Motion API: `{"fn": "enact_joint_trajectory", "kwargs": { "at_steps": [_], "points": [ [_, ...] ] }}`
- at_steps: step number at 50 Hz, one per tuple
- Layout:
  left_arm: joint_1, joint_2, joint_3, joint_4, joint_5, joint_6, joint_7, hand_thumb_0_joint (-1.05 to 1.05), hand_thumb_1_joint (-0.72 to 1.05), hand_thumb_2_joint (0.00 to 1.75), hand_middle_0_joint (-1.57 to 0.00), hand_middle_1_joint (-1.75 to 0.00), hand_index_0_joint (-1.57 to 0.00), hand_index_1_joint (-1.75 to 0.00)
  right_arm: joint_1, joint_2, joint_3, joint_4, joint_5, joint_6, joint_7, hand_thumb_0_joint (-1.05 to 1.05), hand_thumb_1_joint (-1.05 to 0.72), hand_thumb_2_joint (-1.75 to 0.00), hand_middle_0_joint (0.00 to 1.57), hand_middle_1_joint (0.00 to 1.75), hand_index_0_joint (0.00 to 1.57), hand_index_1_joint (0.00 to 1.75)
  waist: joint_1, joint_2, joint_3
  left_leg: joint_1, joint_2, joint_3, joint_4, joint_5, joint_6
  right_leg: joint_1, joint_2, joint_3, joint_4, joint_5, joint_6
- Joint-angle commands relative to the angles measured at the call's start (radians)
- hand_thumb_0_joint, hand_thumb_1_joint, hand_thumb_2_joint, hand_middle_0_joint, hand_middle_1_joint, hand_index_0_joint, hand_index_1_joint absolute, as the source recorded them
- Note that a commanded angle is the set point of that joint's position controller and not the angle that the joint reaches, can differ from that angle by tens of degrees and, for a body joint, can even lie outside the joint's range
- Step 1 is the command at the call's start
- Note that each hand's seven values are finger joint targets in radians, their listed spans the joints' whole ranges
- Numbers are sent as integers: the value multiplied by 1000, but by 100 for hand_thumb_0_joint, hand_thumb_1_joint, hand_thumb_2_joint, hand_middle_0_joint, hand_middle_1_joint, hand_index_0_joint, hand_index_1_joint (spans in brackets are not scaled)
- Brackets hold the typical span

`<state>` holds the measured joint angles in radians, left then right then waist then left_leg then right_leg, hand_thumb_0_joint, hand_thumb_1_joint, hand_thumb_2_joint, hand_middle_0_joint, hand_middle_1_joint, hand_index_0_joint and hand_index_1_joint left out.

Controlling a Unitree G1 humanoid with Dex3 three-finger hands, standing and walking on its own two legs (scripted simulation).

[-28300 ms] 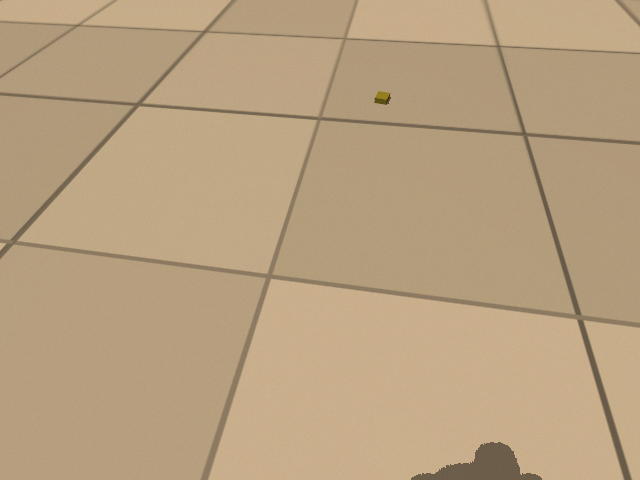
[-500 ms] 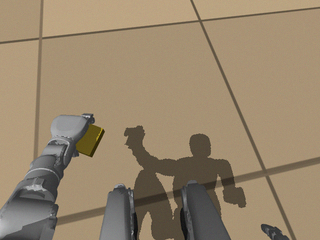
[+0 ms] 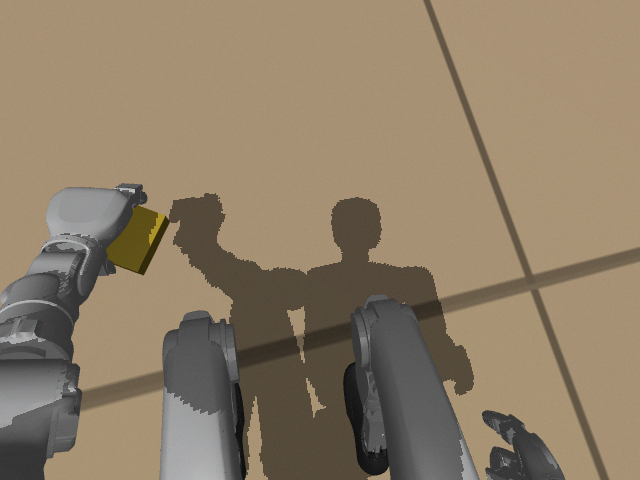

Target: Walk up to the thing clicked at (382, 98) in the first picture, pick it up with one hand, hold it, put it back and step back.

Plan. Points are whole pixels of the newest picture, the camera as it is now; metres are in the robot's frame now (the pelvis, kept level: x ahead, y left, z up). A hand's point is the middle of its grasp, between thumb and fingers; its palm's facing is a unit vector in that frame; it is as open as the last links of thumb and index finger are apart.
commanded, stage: crouch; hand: left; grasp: from above
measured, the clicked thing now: (129, 236) +0.44 +0.24 -0.19
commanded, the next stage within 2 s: lower in 0.76 s
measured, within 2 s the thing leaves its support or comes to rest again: neither
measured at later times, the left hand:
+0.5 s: hand (117, 243) +0.44 +0.27 -0.23, palm faces -0.48 +0.03 -0.88, open 11.0 cm
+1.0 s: hand (125, 245) +0.44 +0.27 -0.28, palm faces -0.50 +0.01 -0.87, open 11.0 cm
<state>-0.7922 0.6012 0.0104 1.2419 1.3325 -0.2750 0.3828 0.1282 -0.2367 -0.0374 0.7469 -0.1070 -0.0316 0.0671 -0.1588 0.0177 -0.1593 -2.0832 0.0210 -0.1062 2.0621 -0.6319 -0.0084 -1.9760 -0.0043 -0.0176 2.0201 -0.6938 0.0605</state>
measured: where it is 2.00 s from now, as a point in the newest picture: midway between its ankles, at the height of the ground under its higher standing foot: (299, 443)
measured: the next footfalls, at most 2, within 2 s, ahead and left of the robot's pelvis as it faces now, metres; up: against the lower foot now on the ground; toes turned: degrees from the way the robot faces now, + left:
none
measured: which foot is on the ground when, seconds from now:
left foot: down 0.00-1.00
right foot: down 0.00-1.00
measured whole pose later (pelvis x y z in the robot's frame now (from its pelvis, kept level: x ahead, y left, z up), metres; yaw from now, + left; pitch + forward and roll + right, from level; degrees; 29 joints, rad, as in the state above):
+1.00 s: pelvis +0.00 -0.01 -0.10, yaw -4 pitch +34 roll -8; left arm -0.92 0.76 0.09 1.46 1.36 -0.35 0.40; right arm 0.10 -0.25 0.04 0.78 -0.17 -0.01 0.12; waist -0.21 -0.03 -0.06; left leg -2.34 0.02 -0.18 2.41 -0.67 -0.04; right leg -2.23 0.04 -0.04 2.35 -0.72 0.06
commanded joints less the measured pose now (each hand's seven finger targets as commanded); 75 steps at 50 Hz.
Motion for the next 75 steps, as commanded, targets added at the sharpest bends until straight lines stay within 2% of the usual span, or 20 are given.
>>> {"fn": "enact_joint_trajectory", "kwargs": {
  "at_steps": [1, 7, 10, 14, 16, 18, 22, 25, 27, 40, 44, 47, 51, 54, 57, 59, 60, 63, 66, 75],
  "points": [
    [-354, 237, 53, -127, -25, 17, 63, 0, 54, 69, -93, -58, -95, -56, 202, -211, -74, -25, -9, -12, 5, 0, -92, -91, 20, 30, 20, 30, -9, 250, -686, 630, -14, 61, -189, 190, 23, 204, 30, -83, -204, 238, -94],
    [-323, 263, 56, -46, -40, 33, 26, 0, 55, 70, -92, -62, -95, -59, 189, -212, -74, -27, -11, -3, 17, 0, -92, -91, 20, 30, 20, 30, -20, 156, -646, 501, -14, 68, -110, 158, 40, 210, 40, -86, -162, 235, -84],
    [-381, 285, 58, -103, -53, 12, 4, 0, 57, 71, -94, -63, -96, -61, 186, -214, -72, -30, -12, 1, 24, 0, -92, -91, 20, 30, 20, 30, -21, 188, -662, 488, -12, 69, -85, 164, 38, 208, 45, -87, -131, 244, -85],
    [-347, 312, 76, -43, -40, -13, -1, 0, 57, 70, -94, -64, -96, -61, 183, -221, -57, -23, -18, 9, 28, 0, -93, -91, 20, 30, 20, 30, -20, 177, -606, 432, -14, 68, -54, 148, 35, 166, 48, -91, -95, 223, -87],
    [-394, 346, 96, -78, -26, -34, 10, 0, 57, 68, -93, -63, -96, -60, 183, -226, -57, -23, -21, 11, 29, 0, -93, -91, 20, 30, 20, 30, -10, 232, -646, 446, -12, 70, -36, 155, 29, 146, 51, -95, -69, 222, -92],
    [-363, 322, 81, -17, -14, -40, 18, 0, 57, 70, -94, -64, -96, -61, 183, -226, -52, -18, -23, 14, 33, 0, -93, -91, 20, 30, 20, 30, -21, 217, -608, 435, -10, 65, -23, 146, 28, 110, 53, -103, -52, 210, -94],
    [-394, 367, 103, 2, 6, -53, 39, 0, 56, 72, -93, -65, -95, -62, 176, -233, -44, -10, -31, 16, 36, 0, -93, -91, 20, 30, 20, 30, -12, 232, -614, 402, -13, 72, 1, 122, 29, 91, 55, -107, -29, 188, -95],
    [-418, 332, 79, 26, 9, -58, 48, 0, 55, 74, -91, -67, -94, -64, 168, -243, -42, 0, -35, 14, 36, 0, -92, -91, 20, 30, 20, 30, -33, 233, -577, 389, -11, 55, 3, 77, 27, 25, 55, -123, -1, 149, -96],
    [-430, 352, 83, 42, 6, -56, 54, 0, 55, 71, -90, -65, -93, -62, 169, -249, -38, 0, -37, 10, 37, 0, -92, -90, 20, 30, 20, 30, -38, 232, -564, 370, -11, 51, 9, 52, 27, 15, 53, -128, 6, 129, -96],
    [-436, 408, 100, 61, 6, -62, 55, 0, 53, 76, -91, -68, -93, -67, 173, -251, -14, 15, -48, 7, 41, 0, -93, -91, 20, 30, 20, 30, -48, 219, -572, 308, -15, 64, 97, 103, 35, 37, 59, -127, 49, 186, -86],
    [-417, 432, 117, 50, 5, -70, 54, 0, 47, 74, -88, -68, -90, -66, 168, -252, -8, 15, -51, 12, 41, 0, -93, -91, 20, 30, 20, 30, -30, 236, -587, 297, -18, 68, 107, 112, 33, 56, 60, -126, 61, 195, -86],
    [-386, 404, 105, 106, 5, -73, 56, 0, 48, 77, -90, -68, -91, -67, 157, -251, 0, 14, -57, 16, 46, 0, -93, -91, 20, 30, 20, 30, -42, 213, -545, 269, -17, 64, 119, 110, 34, 43, 65, -132, 70, 195, -85],
    [-395, 416, 98, 133, 10, -94, 61, 0, 50, 82, -90, -72, -91, -70, 148, -259, 12, 18, -66, 18, 46, 0, -93, -91, 20, 30, 20, 30, -60, 186, -515, 247, -15, 52, 144, 105, 37, 27, 69, -140, 83, 196, -82],
    [-413, 465, 135, 105, 23, -112, 78, 0, 51, 80, -91, -72, -92, -70, 151, -262, 19, 25, -75, 16, 48, 0, -93, -91, 20, 30, 20, 30, -43, 238, -537, 279, -14, 55, 156, 138, 30, 39, 67, -140, 107, 220, -83],
    [-426, 457, 136, 106, 31, -128, 103, 0, 54, 81, -92, -74, -94, -72, 143, -273, 18, 28, -83, 17, 52, 0, -93, -91, 20, 30, 20, 30, -62, 261, -543, 318, -10, 45, 169, 149, 23, 2, 70, -155, 131, 222, -86],
    [-422, 451, 129, 156, 45, -135, 119, 0, 54, 80, -91, -75, -93, -73, 130, -274, 24, 34, -96, 12, 57, 0, -93, -91, 20, 30, 20, 30, -80, 255, -496, 295, -7, 40, 180, 126, 22, -26, 73, -161, 140, 207, -85],
    [-435, 488, 160, 124, 44, -141, 132, 0, 54, 84, -92, -74, -93, -73, 133, -279, 24, 34, -98, 12, 56, 0, -92, -90, 20, 30, 20, 30, -70, 274, -515, 284, -9, 43, 184, 133, 23, -5, 73, -159, 137, 215, -82],
    [-412, 513, 179, 127, 58, -130, 161, 0, 54, 84, -92, -76, -93, -74, 129, -279, 29, 34, -106, 10, 57, 0, -93, -90, 20, 30, 20, 30, -56, 292, -540, 287, -8, 51, 202, 156, 23, 12, 71, -150, 149, 241, -81],
    [-424, 508, 180, 111, 57, -118, 175, 0, 59, 84, -94, -76, -96, -74, 124, -284, 26, 37, -114, 8, 59, 0, -92, -90, 20, 30, 20, 30, -65, 300, -556, 297, -7, 46, 206, 155, 23, 1, 74, -157, 157, 241, -79],
    [-392, 499, 136, 217, 46, -78, 161, 0, 52, 83, -88, -74, -90, -72, 109, -297, 56, 30, -129, -8, 66, 0, -91, -90, 20, 30, 20, 30, -92, 267, -480, 237, -7, 26, 227, 118, 27, -21, 82, -177, 176, 219, -81]
  ]
}}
